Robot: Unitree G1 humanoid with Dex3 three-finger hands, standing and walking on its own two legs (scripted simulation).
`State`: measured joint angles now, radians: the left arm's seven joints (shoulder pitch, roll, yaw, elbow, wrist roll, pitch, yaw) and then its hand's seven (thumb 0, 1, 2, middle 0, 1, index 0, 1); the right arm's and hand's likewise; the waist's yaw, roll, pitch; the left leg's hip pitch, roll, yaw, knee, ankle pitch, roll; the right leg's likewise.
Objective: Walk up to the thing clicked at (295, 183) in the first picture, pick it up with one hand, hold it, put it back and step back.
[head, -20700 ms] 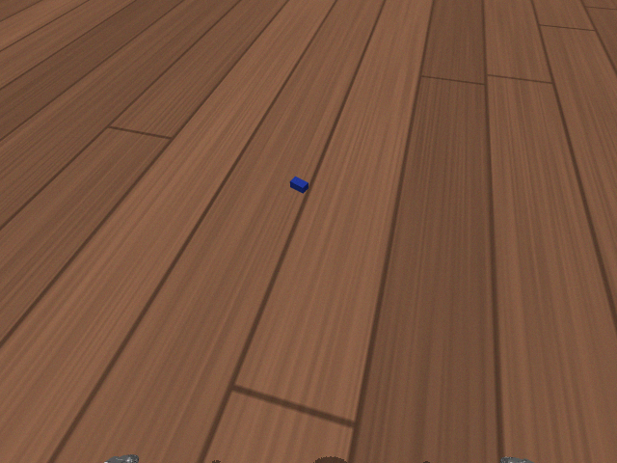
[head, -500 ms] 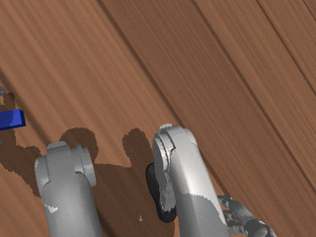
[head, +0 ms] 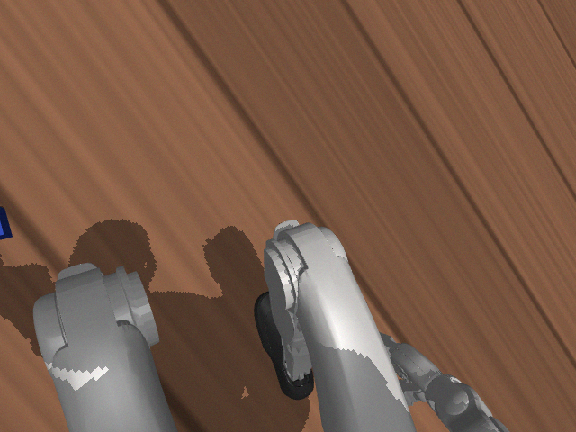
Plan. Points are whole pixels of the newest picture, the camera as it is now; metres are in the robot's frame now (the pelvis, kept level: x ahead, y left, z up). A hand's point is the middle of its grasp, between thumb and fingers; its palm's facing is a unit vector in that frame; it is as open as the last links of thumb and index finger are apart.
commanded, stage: rest palm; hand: left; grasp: from above
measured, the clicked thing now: out of the picture +0.39 +0.34 -0.27
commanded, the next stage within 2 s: close in 0.80 s
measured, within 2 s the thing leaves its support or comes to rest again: neither
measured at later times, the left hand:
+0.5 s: hand out of the picture +0.37 +0.33 -0.25, palm faces -0.42 -0.13 -0.90, open 14.2 cm
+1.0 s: hand out of the picture +0.37 +0.34 -0.25, palm faces -0.44 -0.16 -0.88, open 13.9 cm
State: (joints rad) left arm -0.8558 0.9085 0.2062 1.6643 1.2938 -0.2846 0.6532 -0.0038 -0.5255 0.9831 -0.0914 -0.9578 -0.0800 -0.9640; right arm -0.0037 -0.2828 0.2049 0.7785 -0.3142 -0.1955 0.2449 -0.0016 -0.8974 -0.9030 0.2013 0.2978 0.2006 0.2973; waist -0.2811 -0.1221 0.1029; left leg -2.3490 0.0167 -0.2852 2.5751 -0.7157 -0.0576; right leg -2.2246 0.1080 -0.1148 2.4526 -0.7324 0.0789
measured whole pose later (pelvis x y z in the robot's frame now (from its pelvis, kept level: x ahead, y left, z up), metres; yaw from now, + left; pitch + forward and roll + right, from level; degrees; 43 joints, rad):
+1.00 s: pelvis +0.00 +0.01 +0.00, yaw -2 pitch +24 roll -14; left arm -0.83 0.91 0.12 1.69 1.27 -0.31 0.73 0.00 -0.45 0.92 -0.11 -0.97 -0.11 -0.96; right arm -0.03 -0.32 0.25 0.79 -0.33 -0.27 0.30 0.00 -0.89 -0.90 0.20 0.30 0.20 0.30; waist -0.27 -0.15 0.15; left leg -2.32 0.02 -0.32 2.59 -0.73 -0.05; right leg -2.18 0.12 -0.14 2.43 -0.73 0.08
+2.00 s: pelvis -0.01 +0.01 +0.00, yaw -2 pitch +24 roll -14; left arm -0.86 0.93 0.10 1.68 1.26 -0.28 0.74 0.00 0.20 0.41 -0.57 -0.55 -0.63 -0.51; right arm -0.02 -0.34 0.26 0.77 -0.33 -0.27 0.29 0.00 -0.89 -0.90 0.20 0.30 0.20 0.30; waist -0.29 -0.16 0.15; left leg -2.32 0.03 -0.32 2.58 -0.71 -0.04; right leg -2.18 0.11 -0.15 2.41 -0.70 0.08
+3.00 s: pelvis -0.01 +0.00 +0.00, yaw -2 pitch +25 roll -13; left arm -0.84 0.93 0.17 1.64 1.25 -0.29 0.66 0.01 0.44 0.05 -0.95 -0.12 -1.00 -0.12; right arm 0.01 -0.34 0.24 0.75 -0.31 -0.26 0.28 0.00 -0.90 -0.90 0.20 0.30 0.20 0.30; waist -0.29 -0.14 0.15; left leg -2.34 0.02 -0.31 2.58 -0.70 -0.04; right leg -2.20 0.11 -0.14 2.43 -0.70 0.08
